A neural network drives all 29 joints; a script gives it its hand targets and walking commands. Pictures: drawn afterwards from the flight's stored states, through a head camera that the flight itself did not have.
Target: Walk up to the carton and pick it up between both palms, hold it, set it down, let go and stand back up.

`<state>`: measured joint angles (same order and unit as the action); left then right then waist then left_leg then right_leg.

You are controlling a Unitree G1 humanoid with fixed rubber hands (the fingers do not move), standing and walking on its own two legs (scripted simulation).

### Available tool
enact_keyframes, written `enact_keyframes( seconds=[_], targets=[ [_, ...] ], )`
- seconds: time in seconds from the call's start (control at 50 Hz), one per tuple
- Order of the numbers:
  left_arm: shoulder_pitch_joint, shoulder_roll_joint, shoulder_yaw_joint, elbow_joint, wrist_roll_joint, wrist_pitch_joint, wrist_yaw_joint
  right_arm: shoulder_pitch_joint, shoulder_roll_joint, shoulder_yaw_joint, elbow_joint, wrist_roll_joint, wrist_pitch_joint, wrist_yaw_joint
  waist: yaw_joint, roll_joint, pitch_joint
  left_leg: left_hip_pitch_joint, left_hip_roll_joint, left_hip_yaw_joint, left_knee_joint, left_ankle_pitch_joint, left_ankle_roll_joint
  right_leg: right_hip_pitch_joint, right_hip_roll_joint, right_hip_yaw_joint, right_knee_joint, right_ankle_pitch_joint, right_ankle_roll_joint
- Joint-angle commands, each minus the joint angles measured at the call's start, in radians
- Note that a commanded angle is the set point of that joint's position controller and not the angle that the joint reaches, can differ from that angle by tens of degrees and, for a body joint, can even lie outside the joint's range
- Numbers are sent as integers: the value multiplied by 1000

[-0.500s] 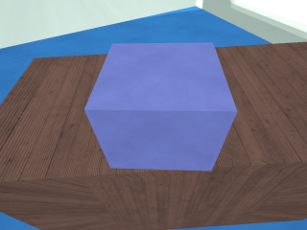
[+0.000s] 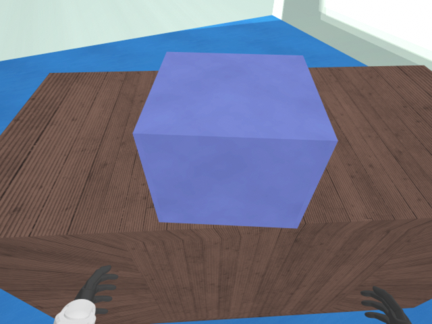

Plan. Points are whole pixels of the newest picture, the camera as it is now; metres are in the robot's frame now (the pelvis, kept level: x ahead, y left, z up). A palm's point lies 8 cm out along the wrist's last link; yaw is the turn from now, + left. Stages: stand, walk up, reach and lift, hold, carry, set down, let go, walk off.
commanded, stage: reach and lift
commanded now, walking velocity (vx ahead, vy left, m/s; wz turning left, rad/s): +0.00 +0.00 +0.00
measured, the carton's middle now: (231, 138) +0.45 -0.01 +0.12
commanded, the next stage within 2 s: none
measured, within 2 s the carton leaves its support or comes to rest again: neither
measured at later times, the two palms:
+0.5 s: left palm (55, 313) +0.15 +0.28 +0.02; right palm out of the picture +0.12 -0.25 +0.00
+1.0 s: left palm (45, 278) +0.19 +0.28 +0.07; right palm (377, 289) +0.17 -0.21 +0.07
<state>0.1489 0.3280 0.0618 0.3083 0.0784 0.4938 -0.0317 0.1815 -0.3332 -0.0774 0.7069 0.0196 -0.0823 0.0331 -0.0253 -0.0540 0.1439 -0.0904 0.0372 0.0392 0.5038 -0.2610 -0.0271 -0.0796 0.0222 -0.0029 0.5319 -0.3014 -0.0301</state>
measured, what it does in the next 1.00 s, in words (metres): stands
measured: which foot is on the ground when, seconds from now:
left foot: down 0.00-1.00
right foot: down 0.00-1.00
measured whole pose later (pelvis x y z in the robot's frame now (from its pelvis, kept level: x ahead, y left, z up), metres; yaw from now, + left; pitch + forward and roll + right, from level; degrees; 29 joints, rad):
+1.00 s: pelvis +0.02 +0.03 +0.02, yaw -2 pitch -4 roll +0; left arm 0.46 0.44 0.11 -0.35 -0.28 0.43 -0.02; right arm 0.54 -0.25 -0.10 -0.41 0.22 0.39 -0.09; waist 0.04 0.01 0.08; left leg -0.05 0.03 0.11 0.28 -0.16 0.00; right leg -0.04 0.00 0.04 0.28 -0.17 0.01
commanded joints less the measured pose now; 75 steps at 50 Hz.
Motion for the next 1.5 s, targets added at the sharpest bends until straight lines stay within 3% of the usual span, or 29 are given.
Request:
enact_keyframes(
  seconds=[0.0, 0.06, 0.12, 0.26, 0.38, 0.52, 0.64, 0.76, 0.96, 1.14, 1.32, 1.48],
  targets=[
    [-63, 147, 38, -138, -44, 49, 36, -32, -187, -88, -222, 6, 104, 28, 31, 47, -1, 56, -20, 70, -154, 0, 18, -132, 4, -18, -205, 77, -3],
    [-82, 154, 37, -212, -79, 59, 47, -17, -166, -90, -346, 12, 177, 53, 44, 62, -16, 15, -13, 86, -189, -73, 12, -115, -5, -1, -229, 9, -14],
    [-86, 174, 44, -299, -108, 44, 55, 10, -159, -109, -486, 21, 223, 60, 43, 75, -69, -15, -14, 98, -212, -87, 15, -64, -3, 5, -228, 26, -13],
    [-34, 195, 61, -397, -138, -4, 52, 84, -146, -153, -692, 22, 297, 34, 30, 119, -130, -189, 22, 100, -296, -181, 53, 134, 36, 1, -155, 104, 17],
    [21, 201, 67, -425, -170, -9, 23, 123, -109, -153, -831, 30, 365, -8, 40, 58, -98, -185, 19, 107, -319, -168, 64, 149, 32, 17, -185, 92, 32],
    [52, 230, 97, -487, -235, -3, -5, 159, -28, -109, -1024, 73, 445, -57, 76, -34, -40, -1, -22, 123, -266, -50, 39, -57, -29, 65, -312, -36, 13],
    [96, 248, 135, -603, -268, -29, 0, 221, 8, -86, -1131, 113, 467, -85, 83, 52, -70, 34, -18, 108, -268, 20, 19, -77, -37, 78, -318, 21, 18],
    [164, 256, 144, -750, -314, -75, 24, 288, 2, -100, -1213, 148, 444, -102, 59, 125, -152, 85, -15, 80, -253, 159, -9, -59, -32, 68, -298, 154, 16],
    [274, 252, 157, -859, -362, -124, 5, 368, -47, -111, -1336, 208, 406, -131, 54, 78, -179, 199, -18, 27, -209, 441, -32, -59, -5, 55, -314, 350, 18],
    [314, 256, 181, -938, -371, -148, -18, 402, -69, -119, -1428, 265, 393, -131, 78, 85, -158, 228, -11, 2, -208, 538, -40, -59, 12, 66, -341, 348, -3],
    [230, 295, 188, -1043, -399, -159, -18, 377, -50, -104, -1535, 303, 409, -149, 106, 120, -164, 172, -14, -5, -225, 419, -29, -61, -3, 87, -340, 283, -14],
    [-26, 369, 176, -934, -465, -58, -38, 152, -45, -149, -1466, 299, 533, -195, 61, 102, -156, 77, 1, -23, -282, 79, 6, -95, -44, 115, -344, 95, -15]
  ],
)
